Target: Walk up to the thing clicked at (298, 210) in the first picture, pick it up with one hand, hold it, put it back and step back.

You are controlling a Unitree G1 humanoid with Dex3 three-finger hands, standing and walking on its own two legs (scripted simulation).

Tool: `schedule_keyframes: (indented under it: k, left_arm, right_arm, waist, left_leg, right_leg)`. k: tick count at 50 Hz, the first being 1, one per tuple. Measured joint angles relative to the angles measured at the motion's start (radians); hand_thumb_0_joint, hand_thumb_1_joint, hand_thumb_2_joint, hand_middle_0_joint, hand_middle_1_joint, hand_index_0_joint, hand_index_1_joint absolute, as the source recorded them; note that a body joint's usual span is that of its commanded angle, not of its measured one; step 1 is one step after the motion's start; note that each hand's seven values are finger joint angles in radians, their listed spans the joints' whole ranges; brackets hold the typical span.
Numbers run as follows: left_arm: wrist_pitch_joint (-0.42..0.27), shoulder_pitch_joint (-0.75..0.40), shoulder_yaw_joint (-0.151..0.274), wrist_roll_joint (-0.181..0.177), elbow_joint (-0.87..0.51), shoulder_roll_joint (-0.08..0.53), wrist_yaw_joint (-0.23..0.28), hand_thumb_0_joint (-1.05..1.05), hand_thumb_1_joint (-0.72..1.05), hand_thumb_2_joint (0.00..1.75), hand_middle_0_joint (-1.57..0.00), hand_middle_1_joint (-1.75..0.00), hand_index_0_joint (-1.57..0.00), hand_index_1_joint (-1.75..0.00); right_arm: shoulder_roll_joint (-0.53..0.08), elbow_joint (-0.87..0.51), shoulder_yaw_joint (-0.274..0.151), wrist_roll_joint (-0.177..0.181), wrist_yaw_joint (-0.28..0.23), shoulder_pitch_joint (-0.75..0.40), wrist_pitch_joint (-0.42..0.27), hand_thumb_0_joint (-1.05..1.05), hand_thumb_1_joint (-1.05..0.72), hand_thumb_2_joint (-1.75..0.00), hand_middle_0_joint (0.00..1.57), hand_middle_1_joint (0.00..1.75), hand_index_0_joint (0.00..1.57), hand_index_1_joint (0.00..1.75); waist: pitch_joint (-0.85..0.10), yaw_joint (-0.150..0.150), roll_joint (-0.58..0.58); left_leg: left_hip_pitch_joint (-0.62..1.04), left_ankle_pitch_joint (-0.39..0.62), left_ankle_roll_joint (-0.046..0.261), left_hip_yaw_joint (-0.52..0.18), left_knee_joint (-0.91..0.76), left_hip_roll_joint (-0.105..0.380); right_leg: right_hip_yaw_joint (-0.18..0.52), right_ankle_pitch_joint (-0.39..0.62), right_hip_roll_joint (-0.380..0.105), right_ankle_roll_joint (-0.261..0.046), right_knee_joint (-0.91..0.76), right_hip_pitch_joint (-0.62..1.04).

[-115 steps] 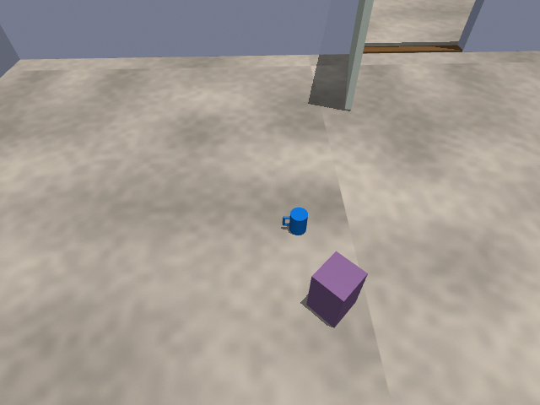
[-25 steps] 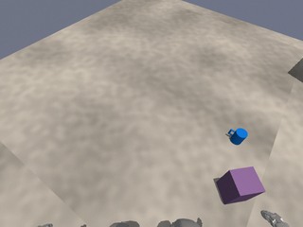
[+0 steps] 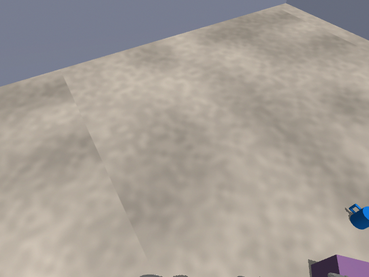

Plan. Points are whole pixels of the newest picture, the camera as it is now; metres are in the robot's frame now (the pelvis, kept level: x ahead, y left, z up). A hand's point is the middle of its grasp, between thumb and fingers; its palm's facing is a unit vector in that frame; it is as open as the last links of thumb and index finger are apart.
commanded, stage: walk up
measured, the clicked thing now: (361, 215) +0.54 -0.89 -0.69
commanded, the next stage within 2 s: stand in 1.18 s
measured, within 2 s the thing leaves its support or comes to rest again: neither
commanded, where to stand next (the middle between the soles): +0.08 -0.03 m, yaw +15 degrees
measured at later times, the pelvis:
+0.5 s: pelvis -0.01 -0.02 +0.01, yaw +13 degrees
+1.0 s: pelvis +0.00 -0.03 +0.03, yaw +17 degrees
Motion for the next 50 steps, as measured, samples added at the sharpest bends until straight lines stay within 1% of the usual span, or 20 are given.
schedule_keyframes:
  k: [2, 5, 12, 14, 15, 16, 18, 20, 21, 24, 26, 27, 28, 30, 32, 35, 36, 37, 43, 50]
  left_arm:
    - [0.021, -0.010, -0.003, -0.008, 0.035, -0.007, 0.009, 0.01, 0.90, 0.90, -0.21, -0.30, -0.20, -0.30]
    - [0.018, -0.021, -0.007, -0.020, 0.055, -0.012, 0.012, 0.01, 0.90, 0.90, -0.21, -0.30, -0.20, -0.30]
    - [0.005, -0.031, -0.014, -0.021, 0.064, -0.053, 0.005, 0.01, 0.90, 0.90, -0.21, -0.30, -0.20, -0.30]
    - [-0.003, -0.035, -0.015, -0.017, 0.068, -0.065, 0.006, 0.01, 0.90, 0.90, -0.21, -0.30, -0.20, -0.30]
    - [-0.009, -0.042, -0.017, -0.011, 0.074, -0.079, 0.008, 0.01, 0.90, 0.90, -0.21, -0.30, -0.20, -0.30]
    - [-0.012, -0.044, -0.021, -0.006, 0.075, -0.088, 0.007, 0.01, 0.90, 0.90, -0.21, -0.30, -0.20, -0.30]
    - [-0.015, -0.046, -0.031, -0.001, 0.081, -0.095, 0.000, 0.01, 0.90, 0.90, -0.21, -0.30, -0.20, -0.30]
    - [-0.016, -0.052, -0.038, 0.002, 0.088, -0.110, -0.002, 0.01, 0.90, 0.90, -0.21, -0.30, -0.20, -0.30]
    - [-0.019, -0.053, -0.040, 0.005, 0.091, -0.114, -0.002, 0.01, 0.90, 0.90, -0.21, -0.30, -0.20, -0.30]
    - [-0.021, -0.049, -0.045, 0.008, 0.093, -0.110, -0.008, 0.01, 0.90, 0.90, -0.21, -0.30, -0.20, -0.30]
    - [-0.013, -0.044, -0.045, 0.001, 0.095, -0.099, -0.010, 0.01, 0.90, 0.90, -0.21, -0.30, -0.20, -0.30]
    - [-0.007, -0.046, -0.042, -0.004, 0.101, -0.091, -0.008, 0.01, 0.90, 0.90, -0.21, -0.30, -0.20, -0.30]
    - [0.002, -0.048, -0.039, -0.011, 0.112, -0.088, -0.004, 0.01, 0.90, 0.90, -0.21, -0.30, -0.20, -0.30]
    - [0.016, -0.050, -0.038, -0.017, 0.138, -0.084, 0.000, 0.01, 0.90, 0.90, -0.21, -0.30, -0.20, -0.30]
    - [0.019, -0.055, -0.034, -0.025, 0.156, -0.074, 0.002, 0.01, 0.90, 0.90, -0.21, -0.30, -0.20, -0.30]
    - [0.004, -0.057, -0.030, -0.028, 0.179, -0.068, 0.005, 0.01, 0.90, 0.90, -0.21, -0.30, -0.20, -0.30]
    - [-0.002, -0.061, -0.030, -0.025, 0.189, -0.072, 0.007, 0.01, 0.90, 0.90, -0.21, -0.30, -0.20, -0.30]
    - [-0.007, -0.064, -0.032, -0.021, 0.199, -0.078, 0.008, 0.01, 0.90, 0.90, -0.21, -0.30, -0.20, -0.30]
    - [-0.015, -0.086, -0.064, -0.018, 0.241, -0.102, -0.003, 0.01, 0.90, 0.90, -0.21, -0.30, -0.20, -0.30]
    - [-0.023, -0.152, -0.076, -0.028, 0.284, -0.124, -0.003, 0.01, 0.90, 0.90, -0.21, -0.30, -0.20, -0.30]
  right_arm:
    - [0.005, 0.006, 0.012, 0.000, -0.010, 0.015, -0.015, 0.01, -0.90, -0.90, 0.21, 0.30, 0.20, 0.30]
    - [0.022, 0.016, 0.034, 0.006, -0.031, 0.032, -0.027, 0.01, -0.90, -0.90, 0.21, 0.30, 0.21, 0.30]
    - [0.023, 0.013, 0.050, 0.004, -0.052, 0.024, -0.033, 0.01, -0.90, -0.90, 0.21, 0.30, 0.21, 0.30]
    - [0.018, 0.010, 0.052, 0.008, -0.054, 0.013, -0.026, 0.01, -0.90, -0.90, 0.21, 0.30, 0.21, 0.30]
    - [0.012, 0.014, 0.050, 0.012, -0.057, 0.001, -0.021, 0.01, -0.90, -0.90, 0.21, 0.30, 0.21, 0.30]
    - [0.012, 0.021, 0.047, 0.016, -0.061, -0.009, -0.014, 0.01, -0.90, -0.90, 0.21, 0.30, 0.21, 0.30]
    - [0.022, 0.041, 0.046, 0.016, -0.068, -0.027, -0.007, 0.01, -0.90, -0.90, 0.21, 0.30, 0.21, 0.30]
    - [0.018, 0.053, 0.044, 0.019, -0.064, -0.034, -0.013, 0.01, -0.90, -0.90, 0.21, 0.30, 0.21, 0.30]
    - [0.016, 0.058, 0.042, 0.020, -0.060, -0.037, -0.018, 0.01, -0.90, -0.90, 0.21, 0.30, 0.21, 0.30]
    - [0.013, 0.066, 0.036, 0.018, -0.046, -0.039, -0.037, 0.01, -0.90, -0.90, 0.21, 0.30, 0.20, 0.30]
    - [0.011, 0.074, 0.033, 0.013, -0.042, -0.033, -0.051, 0.01, -0.90, -0.90, 0.21, 0.30, 0.20, 0.30]
    - [0.018, 0.083, 0.030, 0.008, -0.045, -0.036, -0.057, 0.01, -0.90, -0.90, 0.21, 0.30, 0.20, 0.30]
    - [0.025, 0.092, 0.032, 0.002, -0.048, -0.038, -0.059, 0.01, -0.90, -0.90, 0.21, 0.30, 0.20, 0.30]
    - [0.034, 0.106, 0.043, -0.002, -0.048, -0.038, -0.060, 0.01, -0.90, -0.90, 0.21, 0.30, 0.20, 0.30]
    - [0.047, 0.119, 0.056, 0.000, -0.050, -0.041, -0.064, 0.01, -0.90, -0.90, 0.21, 0.30, 0.21, 0.30]
    - [0.056, 0.138, 0.068, 0.007, -0.049, -0.055, -0.061, 0.01, -0.90, -0.90, 0.21, 0.30, 0.21, 0.30]
    - [0.055, 0.146, 0.069, 0.009, -0.048, -0.064, -0.056, 0.01, -0.90, -0.90, 0.21, 0.30, 0.21, 0.30]
    - [0.055, 0.155, 0.069, 0.013, -0.048, -0.074, -0.050, 0.01, -0.90, -0.90, 0.21, 0.30, 0.21, 0.30]
    - [0.061, 0.215, 0.073, 0.019, -0.037, -0.104, -0.044, 0.01, -0.90, -0.90, 0.21, 0.30, 0.21, 0.30]
    - [0.067, 0.282, 0.088, 0.022, -0.033, -0.136, -0.048, 0.01, -0.90, -0.90, 0.21, 0.30, 0.20, 0.30]
  waist:
    - [-0.010, -0.020, 0.009]
    - [-0.010, -0.035, -0.002]
    - [-0.003, -0.046, 0.024]
    - [-0.002, -0.041, 0.038]
    - [0.006, -0.040, 0.064]
    - [0.008, -0.039, 0.076]
    - [0.008, -0.029, 0.063]
    - [0.010, -0.024, 0.060]
    - [0.010, -0.021, 0.057]
    - [0.004, -0.014, 0.043]
    - [-0.007, -0.015, 0.035]
    - [-0.002, -0.014, 0.018]
    - [-0.002, -0.011, 0.010]
    - [-0.016, -0.023, 0.015]
    - [-0.022, -0.030, 0.011]
    - [-0.028, -0.031, 0.019]
    - [-0.025, -0.031, 0.033]
    - [-0.023, -0.032, 0.048]
    - [-0.041, -0.037, 0.050]
    - [-0.047, -0.037, 0.048]
  left_leg:
    - [-0.017, -0.015, 0.012, -0.032, 0.030, -0.003]
    - [-0.012, 0.001, 0.011, -0.069, 0.010, -0.013]
    - [-0.047, -0.004, -0.005, -0.140, 0.050, -0.014]
    - [-0.070, -0.020, -0.016, -0.158, 0.089, -0.012]
    - [-0.079, -0.029, -0.013, -0.177, 0.114, -0.002]
    - [-0.089, -0.052, 0.004, -0.191, 0.144, -0.007]
    - [-0.113, -0.159, 0.017, -0.153, 0.248, -0.029]
    - [-0.123, -0.180, 0.024, -0.101, 0.305, -0.028]
    - [-0.117, -0.178, 0.027, -0.073, 0.289, -0.020]
    - [-0.059, -0.130, 0.029, -0.016, 0.137, -0.004]
    - [0.007, -0.026, 0.031, -0.004, -0.020, -0.006]
    - [0.017, 0.021, 0.030, 0.004, -0.038, -0.021]
    - [0.015, 0.023, 0.030, 0.009, -0.029, -0.026]
    - [0.004, 0.011, 0.036, -0.006, -0.010, -0.021]
    - [0.004, 0.014, 0.032, -0.019, -0.013, -0.017]
    - [-0.003, 0.012, 0.018, -0.033, -0.005, -0.002]
    - [-0.004, 0.008, 0.012, -0.041, 0.002, 0.010]
    - [-0.002, 0.007, 0.006, -0.053, 0.004, 0.021]
    - [0.042, 0.057, 0.000, -0.068, -0.094, 0.006]
    - [0.088, 0.099, -0.003, -0.083, -0.178, 0.009]
  right_leg:
    - [0.063, -0.082, 0.069, -0.008, 0.112, -0.039]
    - [0.103, -0.062, 0.126, -0.022, 0.174, -0.079]
    - [0.092, -0.023, 0.189, -0.038, 0.028, -0.038]
    - [0.084, 0.054, 0.209, -0.043, -0.082, 0.010]
    - [0.067, 0.080, 0.223, -0.029, -0.091, 0.019]
    - [0.054, 0.081, 0.225, -0.021, -0.084, 0.020]
    - [0.051, 0.076, 0.201, -0.023, -0.078, 0.025]
    - [0.043, 0.088, 0.177, -0.021, -0.106, 0.045]
    - [0.041, 0.096, 0.165, -0.018, -0.121, 0.050]
    - [0.037, 0.107, 0.136, -0.011, -0.136, 0.048]
    - [0.035, 0.090, 0.119, -0.003, -0.105, 0.030]
    - [0.044, 0.076, 0.103, -0.006, -0.078, 0.021]
    - [0.062, 0.046, 0.108, -0.010, -0.059, 0.015]
    - [0.094, -0.052, 0.144, -0.020, -0.021, 0.008]
    - [0.113, -0.069, 0.164, -0.028, -0.010, 0.011]
    - [0.106, 0.018, 0.176, -0.035, -0.110, 0.052]
    - [0.096, 0.091, 0.185, -0.018, -0.147, 0.068]
    - [0.084, 0.113, 0.195, -0.003, -0.167, 0.080]
    - [0.069, 0.132, 0.180, 0.014, -0.232, 0.119]
    - [0.052, 0.176, 0.183, 0.015, -0.329, 0.175]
